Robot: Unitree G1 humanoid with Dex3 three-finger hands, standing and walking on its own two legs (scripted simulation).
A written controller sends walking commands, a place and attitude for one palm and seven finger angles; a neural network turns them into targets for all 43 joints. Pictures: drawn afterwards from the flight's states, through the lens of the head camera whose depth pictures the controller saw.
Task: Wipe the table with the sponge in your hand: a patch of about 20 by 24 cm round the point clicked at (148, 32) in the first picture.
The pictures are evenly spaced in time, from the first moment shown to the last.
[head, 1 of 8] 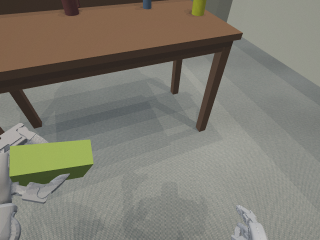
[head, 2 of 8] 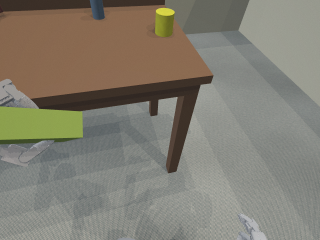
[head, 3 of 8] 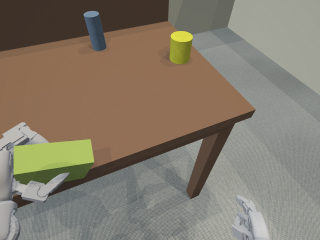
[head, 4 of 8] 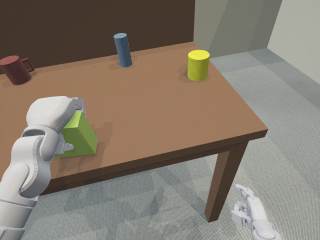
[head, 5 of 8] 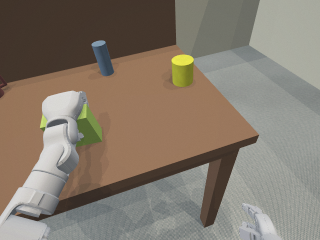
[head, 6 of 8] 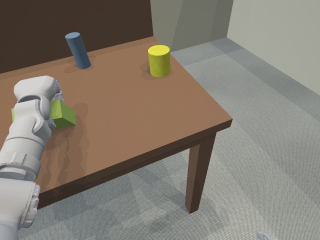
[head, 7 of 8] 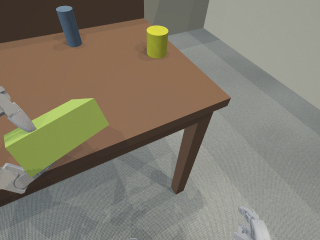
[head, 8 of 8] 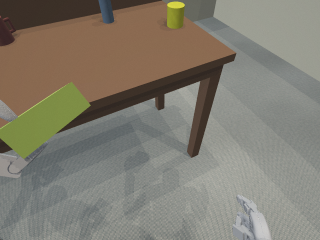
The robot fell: no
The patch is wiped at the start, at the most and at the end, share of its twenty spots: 0.00 1.00 1.00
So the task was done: yes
